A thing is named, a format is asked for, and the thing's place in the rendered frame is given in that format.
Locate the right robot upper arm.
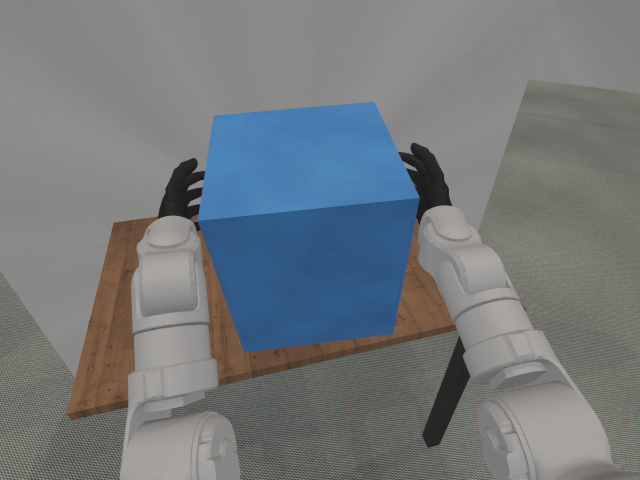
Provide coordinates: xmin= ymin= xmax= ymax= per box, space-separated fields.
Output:
xmin=477 ymin=381 xmax=640 ymax=480

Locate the robot right forearm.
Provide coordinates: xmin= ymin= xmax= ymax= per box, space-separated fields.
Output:
xmin=418 ymin=205 xmax=611 ymax=458

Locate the left robot hand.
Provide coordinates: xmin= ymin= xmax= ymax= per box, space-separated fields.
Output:
xmin=158 ymin=158 xmax=205 ymax=231

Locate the right robot hand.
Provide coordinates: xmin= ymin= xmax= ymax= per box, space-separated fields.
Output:
xmin=398 ymin=143 xmax=452 ymax=226

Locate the carton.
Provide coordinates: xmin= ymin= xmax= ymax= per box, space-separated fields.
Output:
xmin=198 ymin=102 xmax=420 ymax=353

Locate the robot left forearm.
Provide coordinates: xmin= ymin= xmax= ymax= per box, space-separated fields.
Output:
xmin=120 ymin=216 xmax=219 ymax=480

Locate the table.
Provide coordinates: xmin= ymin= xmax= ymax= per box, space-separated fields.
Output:
xmin=67 ymin=181 xmax=526 ymax=448

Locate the left robot upper arm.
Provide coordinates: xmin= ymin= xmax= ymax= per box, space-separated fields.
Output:
xmin=121 ymin=411 xmax=241 ymax=480

